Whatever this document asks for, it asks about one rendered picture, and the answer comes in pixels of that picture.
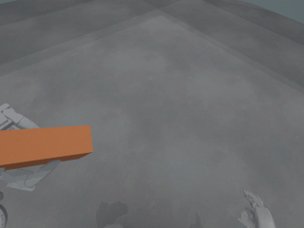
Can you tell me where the sponge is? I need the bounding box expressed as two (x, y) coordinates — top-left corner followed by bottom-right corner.
(0, 125), (93, 170)

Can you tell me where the robot right hand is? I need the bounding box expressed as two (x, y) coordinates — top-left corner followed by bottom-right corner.
(237, 190), (276, 228)

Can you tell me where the robot left hand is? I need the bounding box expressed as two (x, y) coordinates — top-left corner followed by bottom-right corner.
(0, 104), (61, 192)

